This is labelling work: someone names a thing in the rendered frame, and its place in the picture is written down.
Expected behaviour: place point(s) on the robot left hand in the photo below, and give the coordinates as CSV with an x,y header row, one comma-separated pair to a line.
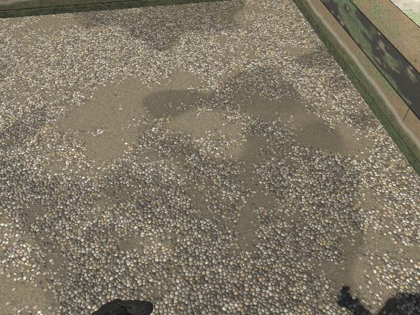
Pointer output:
x,y
130,307

